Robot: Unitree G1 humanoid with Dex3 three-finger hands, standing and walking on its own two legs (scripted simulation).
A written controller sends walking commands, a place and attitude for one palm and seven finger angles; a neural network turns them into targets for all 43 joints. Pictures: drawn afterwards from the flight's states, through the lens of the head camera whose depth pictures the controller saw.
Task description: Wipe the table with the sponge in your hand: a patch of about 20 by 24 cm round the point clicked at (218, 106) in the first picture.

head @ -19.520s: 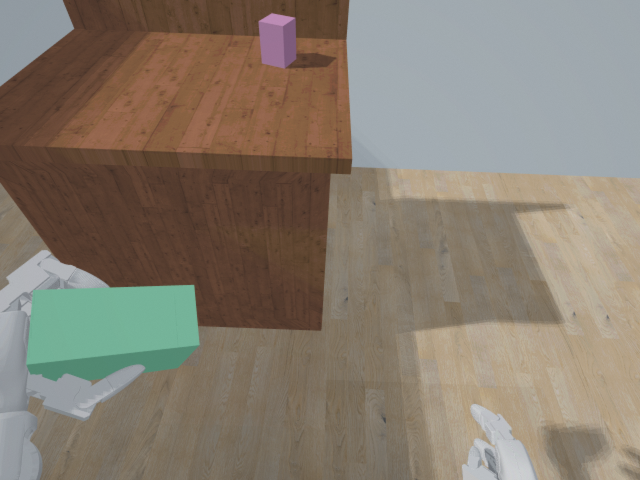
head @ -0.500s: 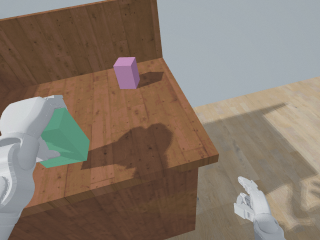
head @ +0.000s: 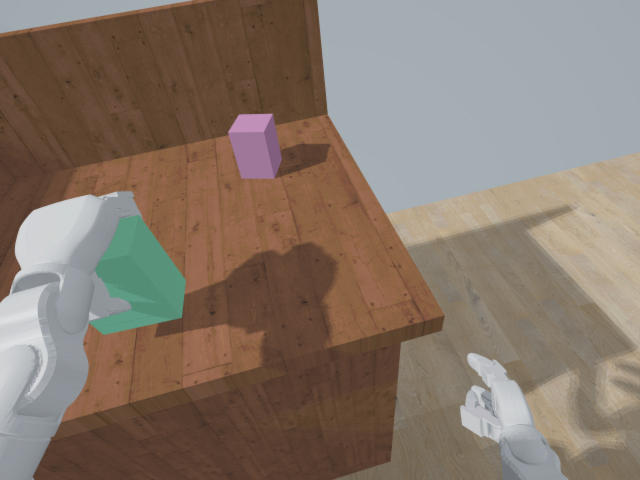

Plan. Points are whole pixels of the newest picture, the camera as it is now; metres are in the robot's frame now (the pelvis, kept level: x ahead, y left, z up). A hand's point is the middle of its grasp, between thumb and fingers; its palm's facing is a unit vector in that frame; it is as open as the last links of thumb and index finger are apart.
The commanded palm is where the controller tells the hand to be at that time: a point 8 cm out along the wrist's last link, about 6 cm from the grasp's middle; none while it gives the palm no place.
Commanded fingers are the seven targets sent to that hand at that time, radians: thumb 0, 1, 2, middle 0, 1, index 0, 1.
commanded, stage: move the sponge above the wiping area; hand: left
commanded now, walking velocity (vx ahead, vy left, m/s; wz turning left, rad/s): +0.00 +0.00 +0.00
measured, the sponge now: (129, 288) +0.27 +0.29 +0.13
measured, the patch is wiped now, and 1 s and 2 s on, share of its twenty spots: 0.00 0.00 0.00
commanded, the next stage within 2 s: none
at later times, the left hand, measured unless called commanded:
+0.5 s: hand (115, 268) +0.27 +0.29 +0.16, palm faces +0.09 -0.06 -0.99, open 10.2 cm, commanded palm +0.23 +0.28 +0.24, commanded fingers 0.00 0.10 1.30 -1.20 -1.60 -1.20 -1.60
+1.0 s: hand (132, 271) +0.28 +0.28 +0.15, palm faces +0.04 -0.05 -1.00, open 10.2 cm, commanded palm +0.24 +0.28 +0.23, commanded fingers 0.00 0.10 1.30 -1.20 -1.60 -1.20 -1.60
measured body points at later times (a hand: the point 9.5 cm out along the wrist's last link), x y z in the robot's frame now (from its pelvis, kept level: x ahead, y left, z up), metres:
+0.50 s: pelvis +0.00 +0.00 +0.00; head -0.01 -0.05 +0.45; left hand +0.26 +0.29 +0.22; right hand +0.26 -0.18 -0.08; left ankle +0.04 +0.12 -0.74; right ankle +0.00 -0.09 -0.74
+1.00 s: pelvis +0.00 -0.01 +0.00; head -0.01 -0.05 +0.45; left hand +0.27 +0.28 +0.20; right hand +0.25 -0.20 -0.08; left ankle +0.04 +0.12 -0.74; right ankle +0.00 -0.09 -0.74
